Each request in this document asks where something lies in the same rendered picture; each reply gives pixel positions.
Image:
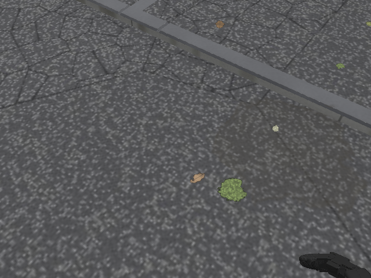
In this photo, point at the right robot hand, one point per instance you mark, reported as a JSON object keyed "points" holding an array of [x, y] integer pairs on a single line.
{"points": [[335, 264]]}

